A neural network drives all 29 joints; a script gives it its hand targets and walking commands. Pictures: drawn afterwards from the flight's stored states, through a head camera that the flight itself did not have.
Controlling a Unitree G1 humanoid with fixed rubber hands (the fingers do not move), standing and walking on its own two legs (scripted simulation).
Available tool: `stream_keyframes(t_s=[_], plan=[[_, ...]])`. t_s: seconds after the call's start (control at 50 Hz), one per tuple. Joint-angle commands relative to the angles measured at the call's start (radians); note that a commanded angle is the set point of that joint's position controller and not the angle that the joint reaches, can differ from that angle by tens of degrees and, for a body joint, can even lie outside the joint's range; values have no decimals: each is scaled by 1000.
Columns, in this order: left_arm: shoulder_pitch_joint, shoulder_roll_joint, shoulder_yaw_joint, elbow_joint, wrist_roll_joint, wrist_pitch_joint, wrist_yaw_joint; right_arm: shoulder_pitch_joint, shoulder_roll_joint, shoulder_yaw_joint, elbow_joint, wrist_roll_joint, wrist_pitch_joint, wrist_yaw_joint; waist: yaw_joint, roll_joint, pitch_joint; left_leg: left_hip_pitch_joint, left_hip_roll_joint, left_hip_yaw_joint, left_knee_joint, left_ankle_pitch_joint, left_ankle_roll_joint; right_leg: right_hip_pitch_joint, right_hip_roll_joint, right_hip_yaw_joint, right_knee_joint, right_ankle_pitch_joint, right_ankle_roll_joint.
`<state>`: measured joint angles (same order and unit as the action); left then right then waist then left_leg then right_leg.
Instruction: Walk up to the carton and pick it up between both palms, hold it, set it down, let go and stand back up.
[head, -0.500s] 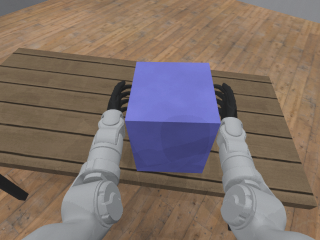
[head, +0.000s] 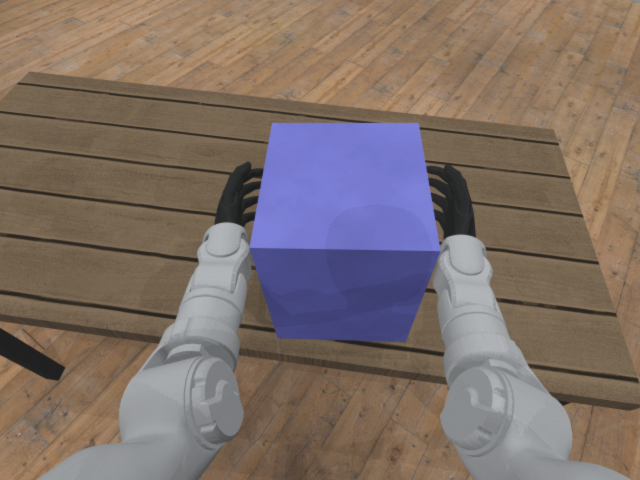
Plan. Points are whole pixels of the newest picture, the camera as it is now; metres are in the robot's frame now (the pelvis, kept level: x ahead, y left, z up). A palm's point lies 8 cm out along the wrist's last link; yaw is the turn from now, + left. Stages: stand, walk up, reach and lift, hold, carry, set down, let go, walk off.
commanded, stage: set down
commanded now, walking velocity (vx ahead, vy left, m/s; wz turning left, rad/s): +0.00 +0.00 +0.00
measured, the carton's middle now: (342, 238) +0.44 -0.01 +0.00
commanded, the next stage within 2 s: none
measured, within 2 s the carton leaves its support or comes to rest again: rests again in 0.14 s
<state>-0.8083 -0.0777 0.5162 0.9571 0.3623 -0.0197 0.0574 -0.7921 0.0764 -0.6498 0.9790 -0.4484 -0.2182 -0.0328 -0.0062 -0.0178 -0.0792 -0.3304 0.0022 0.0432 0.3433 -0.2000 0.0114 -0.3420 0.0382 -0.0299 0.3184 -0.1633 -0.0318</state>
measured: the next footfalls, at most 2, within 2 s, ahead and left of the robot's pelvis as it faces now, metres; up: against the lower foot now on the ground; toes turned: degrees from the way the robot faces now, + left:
none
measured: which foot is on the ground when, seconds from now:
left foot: down 0.00-1.00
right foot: down 0.00-1.00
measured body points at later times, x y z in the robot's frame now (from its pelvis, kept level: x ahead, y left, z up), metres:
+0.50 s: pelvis -0.01 +0.00 +0.00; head +0.06 +0.01 +0.44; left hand +0.42 +0.14 +0.04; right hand +0.42 -0.16 +0.06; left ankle -0.03 +0.11 -0.75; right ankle -0.02 -0.09 -0.75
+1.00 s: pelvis -0.01 +0.00 +0.00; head +0.07 +0.01 +0.44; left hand +0.43 +0.13 +0.04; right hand +0.42 -0.16 +0.06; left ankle -0.03 +0.11 -0.75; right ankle -0.02 -0.09 -0.75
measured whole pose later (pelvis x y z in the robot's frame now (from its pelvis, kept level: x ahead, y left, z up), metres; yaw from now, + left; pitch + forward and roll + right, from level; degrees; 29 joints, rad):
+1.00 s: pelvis -0.01 +0.00 +0.00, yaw +0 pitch +12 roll +0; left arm -0.80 -0.11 0.61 0.96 0.45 -0.14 0.04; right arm -0.77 0.11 -0.72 0.92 -0.53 -0.26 0.00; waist -0.01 -0.03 -0.05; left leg -0.35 0.00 0.05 0.32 -0.18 0.01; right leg -0.37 0.03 -0.03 0.32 -0.15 -0.03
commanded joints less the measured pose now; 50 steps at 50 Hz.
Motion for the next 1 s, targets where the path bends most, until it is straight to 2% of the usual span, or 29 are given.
stream_keyframes(t_s=[0.0, 0.1, 0.16, 0.2, 0.24, 0.32, 0.38, 0.44, 0.52, 0.58, 0.6, 0.66, 0.72, 0.76, 0.98], plan=[[-667, -429, -244, -98, -4, -93, -71, -542, 502, 267, 20, -53, -60, 151, -10, 14, -636, 225, 39, 44, 44, 508, -41, 358, -47, -57, 92, 669, 85], [-670, -433, -248, -77, 5, -127, -69, -538, 508, 265, 38, -64, -75, 148, -12, 29, -649, 198, 39, 44, 41, 495, -42, 360, -54, -48, 96, 672, 81], [-658, -423, -229, -47, 15, -141, -71, -533, 515, 264, 41, -73, -85, 145, -2, 10, -646, 160, 38, 46, 38, 471, -36, 382, -55, -48, 102, 677, 85], [-647, -413, -215, -25, 20, -148, -77, -541, 515, 268, 26, -76, -87, 144, 2, -5, -636, 103, 30, 50, 17, 412, -26, 428, -60, -39, 111, 692, 91], [-651, -418, -211, -31, 22, -158, -77, -532, 520, 264, 31, -78, -93, 144, 1, 1, -648, 101, 32, 49, 12, 429, -26, 426, -61, -42, 114, 696, 90], [-646, -413, -201, -25, 33, -170, -76, -518, 517, 251, 40, -88, -94, 147, 1, 4, -634, 122, 34, 50, 11, 421, -29, 394, -59, -45, 98, 642, 84], [-641, -406, -189, -14, 45, -170, -76, -510, 505, 233, 47, -97, -89, 150, -3, 14, -617, 137, 35, 52, 5, 404, -32, 370, -58, -48, 85, 594, 80], [-636, -402, -176, -12, 50, -171, -80, -508, 506, 221, 37, -107, -87, 151, -2, -2, -614, 132, 35, 55, -3, 370, -27, 366, -56, -48, 77, 550, 79], [-617, -401, -166, -10, 60, -173, -83, -494, 503, 209, 27, -120, -85, 150, -6, 1, -602, 126, 34, 54, -4, 375, -25, 377, -60, -47, 78, 565, 82], [-604, -399, -159, -14, 75, -170, -81, -478, 496, 195, 31, -122, -82, 154, -11, 12, -576, 147, 36, 54, -8, 377, -29, 353, -55, -54, 70, 532, 79], [-595, -398, -152, -9, 76, -169, -81, -482, 494, 195, 17, -124, -84, 155, -3, 6, -567, 149, 35, 56, -5, 380, -29, 346, -56, -53, 66, 532, 81], [-567, -392, -144, -13, 82, -169, -84, -469, 495, 203, 10, -122, -82, 154, -2, -5, -553, 122, 30, 58, -7, 375, -23, 369, -59, -45, 76, 563, 85], [-560, -400, -143, -19, 88, -170, -83, -459, 498, 201, 10, -122, -83, 154, -3, 11, -545, 130, 34, 53, -10, 381, -21, 364, -60, -44, 75, 547, 83], [-541, -393, -136, -13, 98, -164, -87, -449, 492, 194, 10, -131, -81, 152, -6, -8, -522, 142, 32, 59, -4, 381, -21, 349, -58, -47, 68, 539, 83], [-478, -386, -114, -28, 121, -153, -87, -415, 476, 189, -24, -136, -71, 157, 4, -8, -486, 134, 33, 57, -11, 371, -14, 341, -59, -44, 67, 522, 84]])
